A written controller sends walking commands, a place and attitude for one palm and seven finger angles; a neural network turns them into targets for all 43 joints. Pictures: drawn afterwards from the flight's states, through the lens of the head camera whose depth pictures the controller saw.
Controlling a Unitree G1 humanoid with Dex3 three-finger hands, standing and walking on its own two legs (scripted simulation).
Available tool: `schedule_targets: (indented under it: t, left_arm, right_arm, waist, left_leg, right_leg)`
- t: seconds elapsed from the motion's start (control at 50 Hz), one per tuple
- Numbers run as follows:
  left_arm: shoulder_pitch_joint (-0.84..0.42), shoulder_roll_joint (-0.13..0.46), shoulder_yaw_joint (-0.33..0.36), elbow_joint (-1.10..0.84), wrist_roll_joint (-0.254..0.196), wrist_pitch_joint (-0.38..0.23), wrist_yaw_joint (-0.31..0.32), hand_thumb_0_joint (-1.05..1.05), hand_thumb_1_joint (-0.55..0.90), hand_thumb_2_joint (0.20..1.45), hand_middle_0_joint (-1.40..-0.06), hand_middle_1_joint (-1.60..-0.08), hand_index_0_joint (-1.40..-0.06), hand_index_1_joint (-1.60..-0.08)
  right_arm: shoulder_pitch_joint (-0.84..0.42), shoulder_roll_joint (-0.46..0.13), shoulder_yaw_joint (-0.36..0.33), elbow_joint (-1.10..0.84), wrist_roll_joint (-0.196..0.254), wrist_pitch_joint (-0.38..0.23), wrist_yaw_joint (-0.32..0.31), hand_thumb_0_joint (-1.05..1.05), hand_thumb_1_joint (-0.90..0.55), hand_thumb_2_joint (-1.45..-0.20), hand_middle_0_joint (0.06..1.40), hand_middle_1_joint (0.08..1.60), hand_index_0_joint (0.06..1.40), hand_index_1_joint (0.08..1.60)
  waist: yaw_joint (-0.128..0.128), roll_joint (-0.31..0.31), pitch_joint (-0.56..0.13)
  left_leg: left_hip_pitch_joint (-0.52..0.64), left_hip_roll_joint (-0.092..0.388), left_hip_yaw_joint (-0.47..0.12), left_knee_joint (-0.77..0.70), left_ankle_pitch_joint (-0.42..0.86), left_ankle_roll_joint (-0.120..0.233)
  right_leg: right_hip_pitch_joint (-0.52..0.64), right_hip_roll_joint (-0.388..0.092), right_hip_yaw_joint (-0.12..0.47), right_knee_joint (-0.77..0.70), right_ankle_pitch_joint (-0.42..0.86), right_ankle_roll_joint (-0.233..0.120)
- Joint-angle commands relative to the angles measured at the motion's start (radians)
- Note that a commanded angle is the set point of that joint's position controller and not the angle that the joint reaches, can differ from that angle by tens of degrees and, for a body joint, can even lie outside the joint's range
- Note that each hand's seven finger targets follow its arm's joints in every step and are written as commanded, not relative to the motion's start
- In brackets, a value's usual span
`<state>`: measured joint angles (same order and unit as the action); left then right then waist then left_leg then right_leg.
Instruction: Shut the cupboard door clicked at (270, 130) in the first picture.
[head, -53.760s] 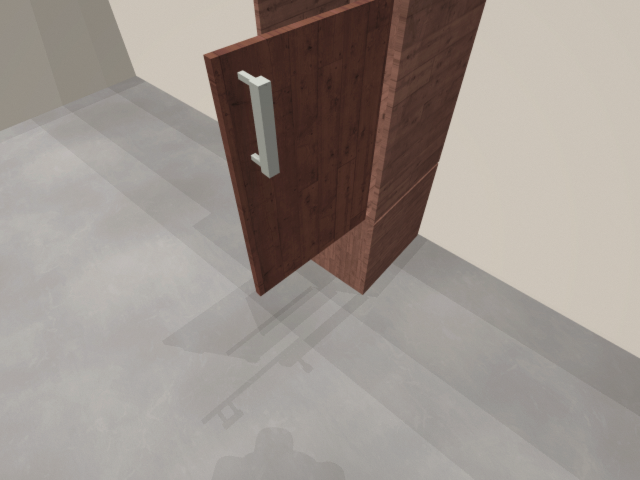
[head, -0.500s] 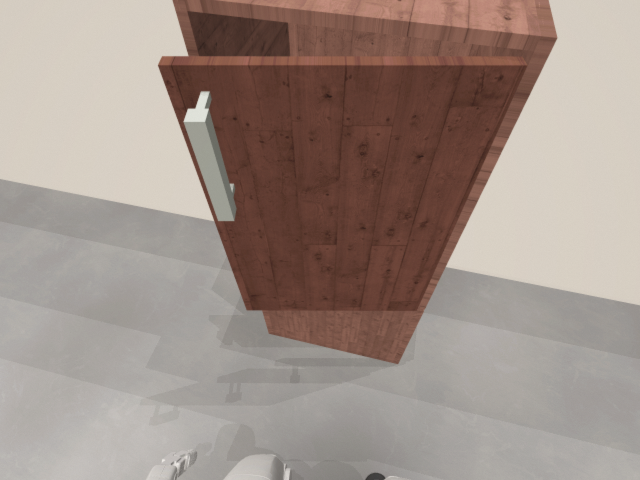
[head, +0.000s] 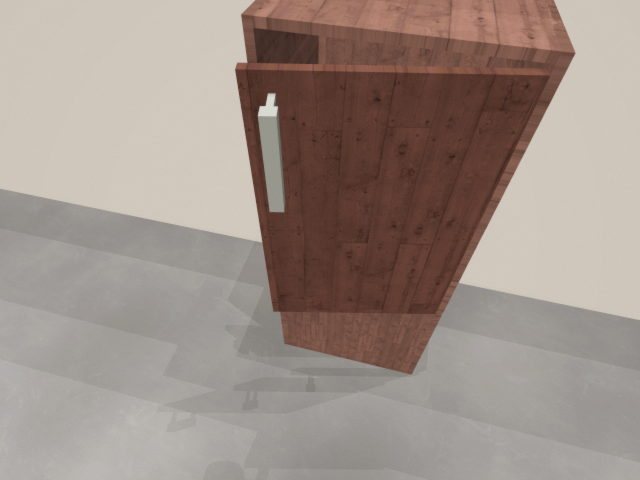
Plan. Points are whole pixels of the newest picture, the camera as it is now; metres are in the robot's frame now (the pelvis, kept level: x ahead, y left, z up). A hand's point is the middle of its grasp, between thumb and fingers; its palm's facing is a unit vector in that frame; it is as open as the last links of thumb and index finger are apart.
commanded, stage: come to a stop and stand still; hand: left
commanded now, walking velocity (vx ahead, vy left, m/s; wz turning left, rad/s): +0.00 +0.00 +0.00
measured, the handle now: (274, 155) +0.50 +0.11 +0.14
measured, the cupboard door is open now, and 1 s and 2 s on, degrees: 13 13 13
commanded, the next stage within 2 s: look again from close up in 0.42 s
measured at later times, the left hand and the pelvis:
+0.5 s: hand out of the picture -0.04 +0.15 -0.18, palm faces +0.03 -0.99 -0.15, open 7.4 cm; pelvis -0.02 -0.01 +0.01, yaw +1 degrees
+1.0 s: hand out of the picture -0.02 +0.19 -0.18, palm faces +0.05 -0.98 -0.19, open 7.4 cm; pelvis -0.03 +0.01 +0.00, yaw +2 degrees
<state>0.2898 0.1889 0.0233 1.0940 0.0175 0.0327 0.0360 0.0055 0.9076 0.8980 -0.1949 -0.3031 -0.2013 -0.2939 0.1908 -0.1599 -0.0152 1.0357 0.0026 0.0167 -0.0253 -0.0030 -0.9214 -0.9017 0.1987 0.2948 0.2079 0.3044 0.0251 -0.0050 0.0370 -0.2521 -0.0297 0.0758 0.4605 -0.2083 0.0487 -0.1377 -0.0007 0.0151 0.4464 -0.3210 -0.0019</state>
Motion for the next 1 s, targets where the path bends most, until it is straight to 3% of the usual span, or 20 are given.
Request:
schedule_targets:
  t: [0.0, 0.02, 0.06, 0.16, 0.3, 0.36, 0.48, 0.5, 0.52, 0.54, 0.58, 0.62, 0.64, 0.7, 0.8, 0.86, 0.98]
  left_arm:
    - [0.014, 0.085, 0.0, -0.018, -0.004, -0.048, 0.001, 0.0, 0.9, 0.9, -0.2, -0.3, -0.2, -0.3]
    - [0.022, 0.069, -0.003, -0.011, -0.005, -0.052, 0.004, 0.0, 0.9, 0.9, -0.2, -0.3, -0.2, -0.3]
    - [0.023, 0.062, -0.009, -0.005, -0.008, -0.05, 0.004, 0.0, 0.9, 0.9, -0.2, -0.3, -0.2, -0.3]
    - [0.044, 0.055, -0.009, 0.011, -0.005, -0.035, 0.002, 0.0, 0.9, 0.9, -0.2, -0.3, -0.2, -0.3]
    - [0.076, 0.036, -0.004, 0.029, -0.006, -0.031, 0.001, 0.0, 0.9, 0.9, -0.2, -0.3, -0.2, -0.3]
    - [0.087, 0.024, -0.006, 0.033, -0.007, -0.034, 0.001, 0.0, 0.9, 0.9, -0.2, -0.3, -0.2, -0.3]
    - [0.096, 0.008, -0.006, 0.043, -0.009, -0.041, 0.004, 0.0, 0.9, 0.9, -0.2, -0.3, -0.2, -0.3]
    - [0.135, 0.037, -0.03, 0.035, 0.017, -0.084, 0.038, 0.0, 0.9, 0.9, -0.2, -0.3, -0.2, -0.3]
    - [0.136, 0.076, -0.017, 0.028, 0.009, -0.106, 0.037, 0.0, 0.9, 0.9, -0.2, -0.3, -0.2, -0.3]
    - [0.12, 0.074, -0.013, 0.001, 0.0, -0.101, 0.033, 0.0, 0.9, 0.9, -0.2, -0.3, -0.2, -0.3]
    - [0.104, 0.046, -0.021, -0.011, -0.01, -0.096, 0.03, 0.0, 0.9, 0.9, -0.2, -0.3, -0.2, -0.3]
    - [0.101, 0.043, -0.021, -0.029, -0.006, -0.084, 0.027, 0.0, 0.9, 0.9, -0.2, -0.3, -0.2, -0.3]
    - [0.108, 0.042, -0.02, -0.033, -0.006, -0.078, 0.026, 0.0, 0.9, 0.9, -0.2, -0.3, -0.2, -0.3]
    - [0.106, 0.041, -0.023, -0.044, -0.002, -0.067, 0.021, 0.0, 0.9, 0.9, -0.2, -0.3, -0.2, -0.3]
    - [0.104, 0.07, -0.018, -0.075, 0.003, -0.061, 0.016, 0.0, 0.9, 0.9, -0.2, -0.3, -0.2, -0.3]
    - [0.108, 0.085, -0.014, -0.092, 0.004, -0.057, 0.013, 0.0, 0.9, 0.9, -0.2, -0.3, -0.2, -0.3]
    - [0.106, 0.108, -0.013, -0.103, 0.004, -0.06, 0.007, 0.0, 0.9, 0.9, -0.2, -0.3, -0.2, -0.3]
  right_arm:
    - [0.088, -0.105, -0.016, 0.008, -0.006, -0.025, -0.001, 0.0, -0.9, -0.9, 0.2, 0.3, 0.2, 0.3]
    - [0.098, -0.106, -0.019, 0.022, -0.006, -0.026, -0.003, 0.0, -0.9, -0.9, 0.2, 0.3, 0.2, 0.3]
    - [0.097, -0.116, -0.012, 0.04, -0.006, -0.027, -0.001, 0.0, -0.9, -0.9, 0.2, 0.3, 0.2, 0.3]
    - [0.118, -0.1, -0.004, 0.076, -0.012, -0.011, -0.001, 0.0, -0.9, -0.9, 0.2, 0.3, 0.2, 0.3]
    - [0.165, -0.081, -0.002, 0.094, -0.016, -0.015, -0.009, 0.0, -0.9, -0.9, 0.2, 0.3, 0.2, 0.3]
    - [0.18, -0.073, -0.003, 0.097, -0.015, -0.018, -0.012, 0.0, -0.9, -0.9, 0.2, 0.3, 0.2, 0.3]
    - [0.202, -0.062, -0.002, 0.105, -0.012, -0.028, -0.015, 0.0, -0.9, -0.9, 0.2, 0.3, 0.2, 0.3]
    - [0.085, -0.086, 0.011, 0.031, -0.013, -0.054, 0.004, 0.0, -0.9, -0.9, 0.2, 0.3, 0.2, 0.3]
    - [0.095, -0.06, 0.02, -0.003, -0.009, -0.063, 0.008, 0.0, -0.9, -0.9, 0.2, 0.3, 0.2, 0.3]
    - [0.18, -0.034, 0.016, 0.005, -0.014, -0.063, 0.0, 0.0, -0.9, -0.9, 0.2, 0.3, 0.2, 0.3]
    - [0.198, -0.068, 0.01, 0.009, -0.015, -0.063, -0.004, 0.0, -0.9, -0.9, 0.2, 0.3, 0.2, 0.3]
    - [0.182, -0.08, 0.006, -0.005, -0.016, -0.061, -0.005, 0.0, -0.9, -0.9, 0.2, 0.3, 0.2, 0.3]
    - [0.167, -0.077, 0.006, -0.012, -0.016, -0.058, -0.005, 0.0, -0.9, -0.9, 0.2, 0.3, 0.2, 0.3]
    - [0.148, -0.092, 0.0, -0.022, -0.015, -0.047, -0.002, 0.0, -0.9, -0.9, 0.2, 0.3, 0.2, 0.3]
    - [0.122, -0.131, -0.01, -0.044, -0.017, -0.044, 0.004, 0.0, -0.9, -0.9, 0.2, 0.3, 0.2, 0.3]
    - [0.105, -0.147, -0.011, -0.054, -0.018, -0.047, 0.004, 0.0, -0.9, -0.9, 0.2, 0.3, 0.2, 0.3]
    - [0.075, -0.164, -0.013, -0.06, -0.015, -0.054, 0.006, 0.0, -0.9, -0.9, 0.2, 0.3, 0.2, 0.3]
  waist:
    - [-0.053, -0.107, -0.05]
    - [-0.048, -0.142, -0.064]
    - [-0.048, -0.119, -0.023]
    - [-0.043, -0.011, 0.108]
    - [-0.028, 0.049, 0.102]
    - [-0.027, 0.03, 0.084]
    - [-0.029, 0.011, 0.044]
    - [0.009, 0.046, 0.079]
    - [-0.032, 0.035, 0.013]
    - [-0.05, 0.023, -0.071]
    - [-0.048, -0.042, -0.153]
    - [-0.041, 0.035, -0.098]
    - [-0.036, 0.037, -0.061]
    - [-0.035, -0.043, 0.061]
    - [-0.03, -0.039, 0.091]
    - [-0.023, 0.013, 0.067]
    - [-0.02, 0.011, 0.005]
  left_leg:
    - [0.164, 0.12, -0.144, -0.101, 0.183, -0.027]
    - [0.172, 0.129, -0.139, -0.103, 0.173, -0.022]
    - [0.16, 0.126, -0.143, -0.135, 0.11, -0.025]
    - [0.082, 0.108, -0.146, -0.184, -0.073, -0.031]
    - [0.021, 0.115, -0.172, -0.222, -0.151, -0.03]
    - [0.029, 0.118, -0.177, -0.217, -0.124, -0.028]
    - [0.068, 0.126, -0.17, -0.199, -0.035, -0.024]
    - [-0.004, 0.122, -0.119, 0.038, 0.15, -0.044]
    - [0.017, 0.103, -0.122, 0.04, 0.19, -0.048]
    - [0.058, 0.102, -0.131, 0.005, 0.134, -0.036]
    - [0.068, 0.115, -0.15, 0.016, 0.199, -0.017]
    - [0.048, 0.121, -0.156, 0.01, 0.204, -0.01]
    - [0.031, 0.12, -0.165, 0.004, 0.187, -0.007]
    - [-0.033, 0.116, -0.181, -0.043, 0.019, -0.004]
    - [-0.056, 0.117, -0.204, -0.099, -0.098, 0.002]
    - [-0.062, 0.125, -0.217, -0.124, -0.122, 0.007]
    - [-0.019, 0.128, -0.21, -0.122, -0.07, 0.006]
  right_leg:
    - [-0.077, -0.118, 0.119, -0.126, 0.257, -0.049]
    - [-0.059, -0.112, 0.103, -0.134, 0.247, -0.042]
    - [-0.08, -0.11, 0.106, -0.161, 0.143, -0.036]
    - [-0.153, -0.095, 0.114, -0.205, -0.063, -0.035]
    - [-0.112, -0.08, 0.09, -0.173, -0.049, -0.037]
    - [-0.103, -0.079, 0.088, -0.165, -0.021, -0.039]
    - [-0.08, -0.082, 0.079, -0.15, 0.061, -0.039]
    - [-0.103, -0.121, 0.091, -0.14, 0.296, -0.041]
    - [-0.057, -0.169, 0.107, -0.105, 0.607, -0.042]
    - [0.0, -0.168, 0.093, -0.042, 0.542, -0.054]
    - [0.019, -0.124, 0.071, -0.022, 0.387, -0.054]
    - [-0.029, -0.105, 0.061, -0.018, 0.248, -0.055]
    - [-0.059, -0.096, 0.066, -0.018, 0.202, -0.055]
    - [-0.145, -0.081, 0.068, -0.041, 0.046, -0.054]
    - [-0.176, -0.074, 0.072, -0.045, -0.022, -0.053]
    - [-0.144, -0.07, 0.063, -0.035, 0.008, -0.049]
    - [-0.11, -0.082, 0.068, -0.059, 0.062, -0.045]
